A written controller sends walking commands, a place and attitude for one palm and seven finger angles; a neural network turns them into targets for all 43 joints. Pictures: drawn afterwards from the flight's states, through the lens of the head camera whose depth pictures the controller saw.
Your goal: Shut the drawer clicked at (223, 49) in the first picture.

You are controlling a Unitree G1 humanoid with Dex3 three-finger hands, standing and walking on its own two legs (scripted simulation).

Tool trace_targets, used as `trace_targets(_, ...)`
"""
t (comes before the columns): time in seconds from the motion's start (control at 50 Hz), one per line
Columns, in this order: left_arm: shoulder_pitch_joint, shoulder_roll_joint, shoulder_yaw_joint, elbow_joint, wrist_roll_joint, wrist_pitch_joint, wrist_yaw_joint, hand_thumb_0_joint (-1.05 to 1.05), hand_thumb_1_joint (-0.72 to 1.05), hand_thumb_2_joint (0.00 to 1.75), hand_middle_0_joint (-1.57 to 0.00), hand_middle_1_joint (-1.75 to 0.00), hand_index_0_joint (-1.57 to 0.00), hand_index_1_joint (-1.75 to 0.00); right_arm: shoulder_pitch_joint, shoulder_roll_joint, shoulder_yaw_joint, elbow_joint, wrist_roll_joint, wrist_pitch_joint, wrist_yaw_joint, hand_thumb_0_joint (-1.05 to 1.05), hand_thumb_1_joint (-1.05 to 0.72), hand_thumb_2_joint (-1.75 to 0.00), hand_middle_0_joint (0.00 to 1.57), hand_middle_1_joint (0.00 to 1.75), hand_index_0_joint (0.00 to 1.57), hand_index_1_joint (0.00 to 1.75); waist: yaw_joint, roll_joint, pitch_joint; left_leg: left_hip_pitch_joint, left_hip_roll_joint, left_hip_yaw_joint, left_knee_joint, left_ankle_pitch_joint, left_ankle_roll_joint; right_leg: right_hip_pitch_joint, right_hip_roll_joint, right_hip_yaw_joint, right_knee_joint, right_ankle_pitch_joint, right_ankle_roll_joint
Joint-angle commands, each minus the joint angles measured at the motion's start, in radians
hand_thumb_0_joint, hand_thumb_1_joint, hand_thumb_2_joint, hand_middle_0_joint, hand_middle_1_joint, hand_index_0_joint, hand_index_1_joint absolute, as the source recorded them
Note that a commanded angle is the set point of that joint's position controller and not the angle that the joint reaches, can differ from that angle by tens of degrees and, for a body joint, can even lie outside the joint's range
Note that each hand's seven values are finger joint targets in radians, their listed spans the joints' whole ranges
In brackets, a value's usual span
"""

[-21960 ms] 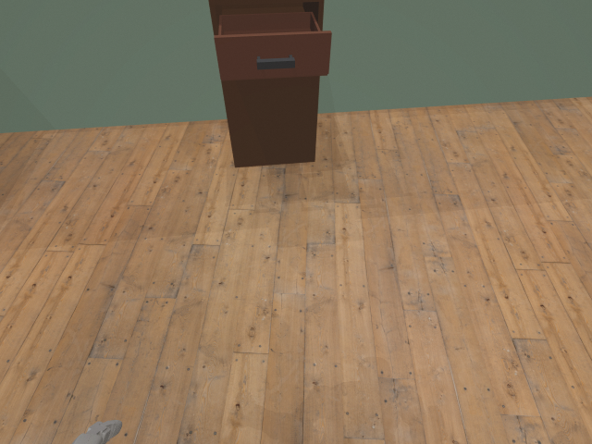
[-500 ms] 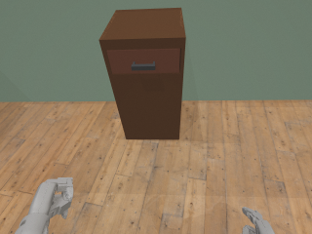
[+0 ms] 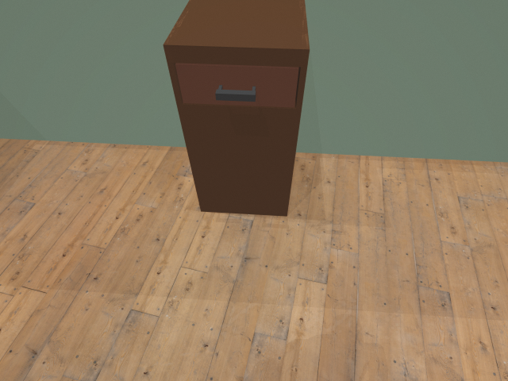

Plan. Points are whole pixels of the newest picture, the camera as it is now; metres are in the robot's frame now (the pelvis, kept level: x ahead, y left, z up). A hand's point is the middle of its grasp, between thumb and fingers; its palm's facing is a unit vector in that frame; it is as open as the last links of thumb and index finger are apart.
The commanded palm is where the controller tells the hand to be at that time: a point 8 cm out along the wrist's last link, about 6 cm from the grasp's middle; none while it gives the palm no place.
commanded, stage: let the arm hang, fingers relaxed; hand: left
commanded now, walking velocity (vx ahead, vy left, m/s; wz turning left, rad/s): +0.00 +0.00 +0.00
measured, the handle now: (236, 91) +0.93 +0.12 -0.07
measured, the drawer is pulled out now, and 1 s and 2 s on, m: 0.00 0.00 0.00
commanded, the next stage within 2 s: look to check the result in 0.46 s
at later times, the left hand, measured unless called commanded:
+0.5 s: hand out of the picture +0.03 +0.15 -0.17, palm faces +0.02 -0.98 -0.19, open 7.3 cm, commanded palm none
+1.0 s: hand out of the picture +0.02 +0.13 -0.17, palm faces +0.04 -0.98 -0.18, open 7.4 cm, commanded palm none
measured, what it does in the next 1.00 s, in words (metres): stands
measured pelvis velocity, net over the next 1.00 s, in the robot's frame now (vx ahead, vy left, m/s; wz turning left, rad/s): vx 0.04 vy -0.03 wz -0.01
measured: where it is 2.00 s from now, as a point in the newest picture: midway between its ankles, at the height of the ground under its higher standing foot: outside the picture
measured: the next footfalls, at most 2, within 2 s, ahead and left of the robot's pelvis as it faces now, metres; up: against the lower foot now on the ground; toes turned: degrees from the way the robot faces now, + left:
none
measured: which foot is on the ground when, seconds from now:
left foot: down 0.00-1.00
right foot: down 0.00-1.00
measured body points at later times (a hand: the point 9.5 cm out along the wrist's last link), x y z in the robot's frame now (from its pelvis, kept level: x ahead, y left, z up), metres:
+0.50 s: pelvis +0.02 -0.02 +0.00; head +0.04 -0.02 +0.45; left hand +0.03 +0.21 -0.16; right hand -0.01 -0.22 -0.16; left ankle +0.05 +0.11 -0.74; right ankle +0.03 -0.11 -0.74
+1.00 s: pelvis +0.04 -0.03 +0.00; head +0.05 -0.03 +0.45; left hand +0.02 +0.19 -0.16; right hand +0.02 -0.23 -0.16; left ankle +0.05 +0.11 -0.74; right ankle +0.03 -0.11 -0.74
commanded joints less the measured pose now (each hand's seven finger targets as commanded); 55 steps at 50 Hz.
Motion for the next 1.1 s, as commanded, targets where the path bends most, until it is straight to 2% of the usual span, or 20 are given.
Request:
trace_targets(0.0,-0.012,0.085,0.010,-0.029,-0.007,-0.025,0.007,0.00,0.90,0.90,-0.20,-0.30,-0.20,-0.30,0.050,-0.117,-0.022,-0.016,0.003,-0.022,-0.015,0.00,-0.90,-0.90,0.20,0.30,0.20,0.30,-0.011,-0.054,0.038,-0.005,0.100,-0.113,-0.134,-0.126,0.036,-0.059,-0.087,0.116,-0.139,-0.186,-0.041)
trace_targets(0.18,-0.017,0.048,0.011,-0.013,-0.008,-0.026,0.014,0.00,0.90,0.90,-0.20,-0.30,-0.20,-0.30,0.058,-0.061,-0.012,0.023,0.000,-0.027,-0.017,0.00,-0.90,-0.90,0.20,0.30,0.20,0.30,-0.006,-0.030,0.044,-0.007,0.090,-0.084,-0.135,-0.061,0.026,-0.030,-0.090,0.116,-0.136,-0.137,-0.034)
trace_targets(0.24,-0.019,0.029,0.010,-0.010,-0.008,-0.027,0.015,0.00,0.90,0.90,-0.20,-0.30,-0.20,-0.30,0.062,-0.042,-0.010,0.029,0.001,-0.028,-0.020,0.00,-0.90,-0.90,0.20,0.30,0.20,0.30,-0.007,-0.045,0.046,0.006,0.088,-0.075,-0.123,-0.020,0.022,-0.031,-0.092,0.112,-0.138,-0.117,-0.033)
trace_targets(0.32,-0.016,0.025,0.012,-0.009,-0.009,-0.031,0.017,0.00,0.90,0.90,-0.20,-0.30,-0.20,-0.30,0.060,-0.041,-0.011,0.034,0.003,-0.033,-0.024,0.00,-0.90,-0.90,0.20,0.30,0.20,0.30,-0.003,0.015,0.014,0.028,0.093,-0.073,-0.113,0.043,0.018,-0.001,-0.088,0.114,-0.125,-0.048,-0.034)
trace_targets(0.46,-0.016,0.014,0.011,0.001,-0.013,-0.036,0.018,0.00,0.90,0.90,-0.20,-0.30,-0.20,-0.30,0.069,-0.029,-0.009,0.048,0.005,-0.035,-0.029,0.00,-0.90,-0.90,0.20,0.30,0.20,0.30,-0.007,-0.030,0.001,0.054,0.096,-0.059,-0.101,0.098,0.014,0.029,-0.097,0.104,-0.128,0.026,-0.035)
trace_targets(0.5,-0.015,0.010,0.011,0.003,-0.013,-0.036,0.020,0.00,0.90,0.90,-0.20,-0.30,-0.20,-0.30,0.070,-0.028,-0.010,0.053,0.005,-0.034,-0.030,0.00,-0.90,-0.90,0.20,0.30,0.20,0.30,-0.009,-0.022,0.007,0.061,0.097,-0.056,-0.101,0.089,0.013,0.023,-0.096,0.108,-0.134,0.016,-0.035)
trace_targets(0.54,-0.010,0.010,0.011,0.006,-0.012,-0.036,0.021,0.00,0.90,0.90,-0.20,-0.30,-0.20,-0.30,0.070,-0.026,-0.011,0.055,0.006,-0.032,-0.030,0.00,-0.90,-0.90,0.20,0.30,0.20,0.30,-0.011,-0.043,0.017,0.063,0.096,-0.050,-0.097,0.085,0.011,0.016,-0.097,0.106,-0.140,0.009,-0.035)
trace_targets(0.66,0.005,0.001,0.009,0.015,-0.013,-0.036,0.022,0.00,0.90,0.90,-0.20,-0.30,-0.20,-0.30,0.072,-0.019,-0.010,0.063,0.004,-0.027,-0.031,0.00,-0.90,-0.90,0.20,0.30,0.20,0.30,-0.012,-0.039,0.038,0.070,0.089,-0.043,-0.092,0.055,0.009,-0.007,-0.096,0.122,-0.165,-0.047,-0.037)
trace_targets(0.78,0.014,-0.002,0.010,0.019,-0.013,-0.040,0.023,0.00,0.90,0.90,-0.20,-0.30,-0.20,-0.30,0.072,-0.020,-0.011,0.064,0.006,-0.031,-0.033,0.00,-0.90,-0.90,0.20,0.30,0.20,0.30,-0.014,-0.033,0.017,0.083,0.095,-0.043,-0.090,0.085,0.009,0.014,-0.094,0.119,-0.156,0.009,-0.037)
trace_targets(0.82,0.020,-0.005,0.009,0.021,-0.012,-0.041,0.024,0.00,0.90,0.90,-0.20,-0.30,-0.20,-0.30,0.066,-0.026,-0.012,0.063,0.007,-0.033,-0.035,0.00,-0.90,-0.90,0.20,0.30,0.20,0.30,-0.011,-0.008,0.020,0.089,0.100,-0.044,-0.089,0.101,0.009,0.013,-0.090,0.117,-0.145,0.041,-0.036)
trace_targets(1.08,0.021,-0.004,0.011,0.020,-0.014,-0.042,0.024,0.00,0.90,0.90,-0.20,-0.30,-0.20,-0.30,0.067,-0.023,-0.011,0.067,0.007,-0.034,-0.037,0.00,-0.90,-0.90,0.20,0.30,0.20,0.30,-0.009,-0.038,0.034,0.083,0.100,-0.041,-0.098,0.097,0.007,0.036,-0.093,0.111,-0.146,0.075,-0.033)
